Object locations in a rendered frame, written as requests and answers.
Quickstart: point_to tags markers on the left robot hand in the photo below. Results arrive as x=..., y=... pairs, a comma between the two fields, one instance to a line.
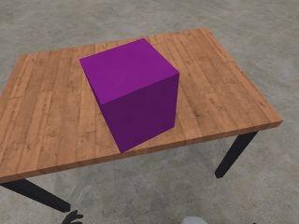
x=72, y=216

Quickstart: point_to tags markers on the table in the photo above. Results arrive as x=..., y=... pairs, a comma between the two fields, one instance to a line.
x=50, y=120

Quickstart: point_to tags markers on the carton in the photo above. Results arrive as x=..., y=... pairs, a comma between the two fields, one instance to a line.
x=136, y=89

